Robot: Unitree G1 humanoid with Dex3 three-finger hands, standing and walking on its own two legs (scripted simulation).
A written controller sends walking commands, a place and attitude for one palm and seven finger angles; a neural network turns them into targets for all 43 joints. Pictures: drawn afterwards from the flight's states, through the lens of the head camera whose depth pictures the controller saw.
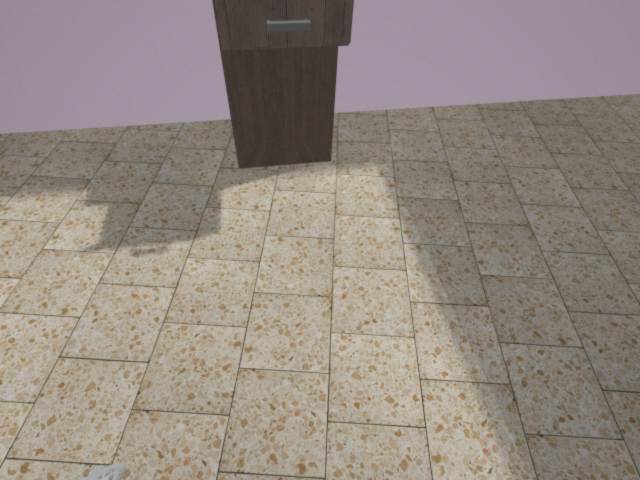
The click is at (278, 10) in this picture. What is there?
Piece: drawer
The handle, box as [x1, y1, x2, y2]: [266, 18, 310, 31]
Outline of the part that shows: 310,22 306,18 304,18 303,20 270,21 269,19 266,19 267,31 310,30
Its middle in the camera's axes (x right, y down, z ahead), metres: -0.11 -0.68 +1.22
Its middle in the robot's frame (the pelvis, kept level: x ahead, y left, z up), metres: +1.37 +0.18 +0.02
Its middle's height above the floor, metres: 0.79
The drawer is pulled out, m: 0.29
